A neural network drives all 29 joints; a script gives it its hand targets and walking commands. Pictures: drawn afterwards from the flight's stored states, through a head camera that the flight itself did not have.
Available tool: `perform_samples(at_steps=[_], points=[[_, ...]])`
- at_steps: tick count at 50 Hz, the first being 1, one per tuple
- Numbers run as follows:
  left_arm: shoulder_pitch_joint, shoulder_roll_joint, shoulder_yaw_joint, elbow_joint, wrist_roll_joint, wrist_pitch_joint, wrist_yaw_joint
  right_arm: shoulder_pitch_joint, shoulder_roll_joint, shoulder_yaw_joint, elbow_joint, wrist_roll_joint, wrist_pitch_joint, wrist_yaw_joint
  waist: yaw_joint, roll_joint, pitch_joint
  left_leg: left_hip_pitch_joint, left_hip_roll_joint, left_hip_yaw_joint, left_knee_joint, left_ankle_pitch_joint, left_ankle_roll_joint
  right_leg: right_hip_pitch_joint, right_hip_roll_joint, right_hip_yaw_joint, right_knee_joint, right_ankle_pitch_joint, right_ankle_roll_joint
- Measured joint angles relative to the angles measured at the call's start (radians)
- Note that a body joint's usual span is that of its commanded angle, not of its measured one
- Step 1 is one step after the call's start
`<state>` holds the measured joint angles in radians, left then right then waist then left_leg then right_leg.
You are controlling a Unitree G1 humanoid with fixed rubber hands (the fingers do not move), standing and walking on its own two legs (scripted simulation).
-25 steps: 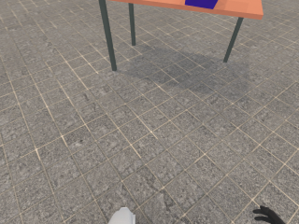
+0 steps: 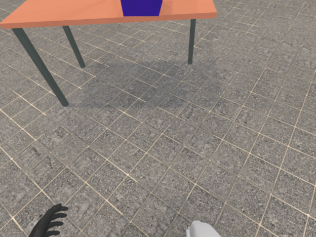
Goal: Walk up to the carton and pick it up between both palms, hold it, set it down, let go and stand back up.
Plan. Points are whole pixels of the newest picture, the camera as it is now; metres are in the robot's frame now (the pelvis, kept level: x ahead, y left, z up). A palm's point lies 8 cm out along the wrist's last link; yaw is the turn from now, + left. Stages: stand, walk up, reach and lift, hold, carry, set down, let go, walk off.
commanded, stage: walk up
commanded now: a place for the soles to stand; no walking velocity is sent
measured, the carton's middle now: out of the picture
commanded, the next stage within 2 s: none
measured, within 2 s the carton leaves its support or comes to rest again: neither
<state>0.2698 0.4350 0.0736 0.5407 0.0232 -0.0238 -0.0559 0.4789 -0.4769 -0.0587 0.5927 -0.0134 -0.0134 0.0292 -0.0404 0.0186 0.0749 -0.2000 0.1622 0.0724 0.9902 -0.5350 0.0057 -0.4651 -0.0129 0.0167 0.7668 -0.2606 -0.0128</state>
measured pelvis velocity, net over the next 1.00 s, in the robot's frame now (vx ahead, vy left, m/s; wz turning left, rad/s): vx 0.47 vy -0.02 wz -0.05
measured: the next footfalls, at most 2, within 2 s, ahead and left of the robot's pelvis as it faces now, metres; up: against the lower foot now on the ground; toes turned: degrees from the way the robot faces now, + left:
left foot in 0.36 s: +0.36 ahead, +0.15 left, +0.00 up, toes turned +0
right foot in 0.72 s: +0.49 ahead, -0.15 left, +0.00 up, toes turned -7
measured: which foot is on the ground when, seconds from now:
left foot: up 0.00-0.34, down 0.36-0.74, up 0.76-1.00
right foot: down 0.00-0.36, up 0.38-0.70, down 0.72-1.00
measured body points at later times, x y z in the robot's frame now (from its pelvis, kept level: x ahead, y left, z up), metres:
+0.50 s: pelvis +0.25 +0.03 +0.01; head +0.27 +0.04 +0.46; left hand +0.34 +0.35 -0.08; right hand +0.34 -0.28 -0.05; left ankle +0.32 +0.15 -0.71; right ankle +0.21 -0.10 -0.64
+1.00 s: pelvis +0.47 -0.02 +0.02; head +0.49 -0.05 +0.47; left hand +0.57 +0.29 -0.04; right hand +0.55 -0.34 -0.08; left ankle +0.56 +0.12 -0.65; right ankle +0.45 -0.14 -0.71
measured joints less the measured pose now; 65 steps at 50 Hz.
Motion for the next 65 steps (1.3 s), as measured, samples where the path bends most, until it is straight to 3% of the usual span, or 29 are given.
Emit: perform_samples(at_steps=[2, 4, 9, 16, 18, 21, 23, 26, 30, 35, 38, 41, 44, 49, 55, 58, 59, 62, 65], points=[[0.027, -0.010, -0.016, -0.009, -0.009, -0.004, 0.022, -0.037, -0.004, 0.002, 0.000, 0.010, 0.006, 0.001, 0.014, 0.012, 0.010, -0.104, -0.046, -0.047, 0.183, 0.016, 0.019, 0.046, 0.010, 0.011, -0.022, -0.005, -0.009], [0.060, -0.022, -0.030, -0.004, -0.010, -0.006, 0.036, -0.064, -0.004, 0.004, -0.012, 0.006, 0.002, 0.003, 0.028, 0.033, 0.007, -0.193, -0.053, -0.052, 0.209, 0.051, 0.027, 0.096, 0.024, 0.015, -0.064, -0.024, -0.009], [0.137, -0.024, -0.040, 0.009, -0.002, -0.019, 0.045, -0.110, 0.020, 0.016, -0.046, -0.017, 0.002, 0.023, 0.075, 0.031, -0.006, -0.328, -0.047, -0.034, 0.010, 0.146, 0.010, 0.210, 0.035, 0.033, -0.155, -0.063, -0.024], [0.211, 0.002, -0.038, 0.038, -0.005, -0.014, 0.035, -0.165, 0.044, 0.013, -0.071, -0.022, -0.004, 0.040, 0.105, 0.003, -0.004, -0.304, -0.077, -0.033, -0.307, 0.357, 0.032, 0.336, 0.025, 0.044, -0.150, -0.188, 0.011], [0.229, 0.004, -0.034, 0.044, -0.007, -0.010, 0.034, -0.168, 0.030, 0.011, -0.082, -0.031, -0.024, 0.030, 0.101, -0.006, -0.010, -0.260, -0.099, -0.027, -0.346, 0.353, 0.047, 0.312, 0.012, 0.046, -0.032, -0.255, 0.009], [0.189, 0.010, -0.027, 0.075, -0.019, 0.014, 0.038, -0.176, 0.057, 0.010, -0.072, -0.026, -0.022, 0.007, 0.068, -0.040, 0.003, -0.249, -0.120, -0.024, -0.274, 0.307, 0.015, 0.173, 0.041, 0.085, 0.334, -0.263, -0.005], [0.158, 0.015, -0.023, 0.077, -0.016, 0.015, 0.038, -0.154, 0.074, 0.021, -0.063, -0.019, -0.018, 0.001, 0.062, -0.059, 0.009, -0.197, -0.123, -0.017, -0.312, 0.293, 0.011, 0.091, 0.031, 0.058, 0.410, -0.217, -0.011], [0.129, 0.010, -0.018, 0.061, -0.006, 0.010, 0.024, -0.111, 0.078, 0.032, -0.054, -0.022, -0.022, -0.002, 0.049, -0.068, 0.008, -0.123, -0.121, -0.003, -0.390, 0.295, 0.011, 0.004, -0.014, 0.006, 0.321, -0.169, 0.000], [0.098, -0.001, -0.020, 0.035, 0.001, 0.018, -0.001, -0.055, 0.062, 0.028, -0.038, -0.016, -0.023, 0.005, 0.015, -0.054, 0.004, -0.040, -0.116, 0.001, -0.441, 0.260, 0.013, -0.026, -0.053, -0.026, 0.083, -0.095, 0.012], [0.063, 0.005, -0.016, 0.006, -0.003, 0.019, -0.006, -0.001, 0.039, 0.017, 0.001, -0.009, -0.010, 0.016, -0.019, -0.034, 0.000, 0.054, -0.096, -0.002, -0.429, 0.169, -0.021, 0.039, -0.050, -0.031, -0.128, 0.039, 0.007], [0.047, 0.010, -0.016, -0.012, 0.003, -0.002, 0.009, 0.012, 0.020, 0.006, 0.030, -0.007, 0.002, 0.017, -0.014, 0.004, 0.001, 0.027, -0.063, -0.036, -0.240, 0.046, -0.004, 0.067, -0.012, -0.048, -0.098, 0.061, 0.003], [0.053, -0.001, -0.033, -0.025, 0.002, -0.016, 0.044, -0.019, 0.016, 0.002, 0.061, 0.006, 0.026, 0.007, 0.003, 0.021, 0.005, -0.096, -0.140, -0.141, 0.079, 0.006, 0.021, 0.100, -0.007, -0.050, -0.060, -0.029, -0.004], [0.086, -0.015, -0.046, -0.029, -0.002, -0.017, 0.063, -0.044, 0.018, 0.002, 0.049, 0.000, 0.020, 0.005, 0.016, 0.036, 0.012, -0.200, -0.160, -0.156, 0.166, 0.079, 0.016, 0.173, -0.010, -0.059, -0.116, -0.043, -0.003], [0.160, -0.021, -0.048, -0.026, -0.006, -0.027, 0.066, -0.096, 0.034, 0.007, 0.023, -0.021, 0.026, 0.019, 0.044, 0.033, 0.022, -0.312, -0.134, -0.116, 0.029, 0.204, -0.007, 0.281, -0.027, -0.070, -0.197, -0.067, 0.004], [0.224, 0.004, -0.040, 0.001, -0.005, -0.014, 0.063, -0.176, 0.062, 0.010, -0.013, -0.023, 0.036, 0.047, 0.073, 0.012, 0.033, -0.290, -0.109, -0.060, -0.270, 0.319, 0.012, 0.376, -0.052, -0.090, -0.202, -0.146, 0.036], [0.249, 0.020, -0.037, 0.008, -0.012, -0.001, 0.060, -0.196, 0.056, 0.006, -0.028, -0.028, 0.021, 0.045, 0.080, -0.003, 0.029, -0.209, -0.130, -0.043, -0.384, 0.355, 0.038, 0.382, -0.077, -0.095, -0.104, -0.234, 0.046], [0.245, 0.021, -0.035, 0.017, -0.017, 0.002, 0.060, -0.210, 0.054, 0.002, -0.029, -0.031, 0.016, 0.038, 0.077, -0.013, 0.036, -0.219, -0.143, -0.040, -0.350, 0.377, 0.037, 0.341, -0.094, -0.086, 0.013, -0.233, 0.027], [0.204, 0.023, -0.035, 0.050, -0.024, 0.030, 0.060, -0.223, 0.071, 0.008, -0.020, -0.013, 0.015, 0.016, 0.060, -0.034, 0.033, -0.205, -0.164, -0.048, -0.299, 0.323, 0.032, 0.190, -0.052, 0.004, 0.347, -0.257, -0.006], [0.172, 0.022, -0.031, 0.052, -0.020, 0.024, 0.055, -0.201, 0.081, 0.024, -0.019, -0.006, 0.016, 0.008, 0.054, -0.049, 0.020, -0.140, -0.161, -0.044, -0.363, 0.313, 0.036, 0.077, -0.052, -0.008, 0.371, -0.215, -0.004]])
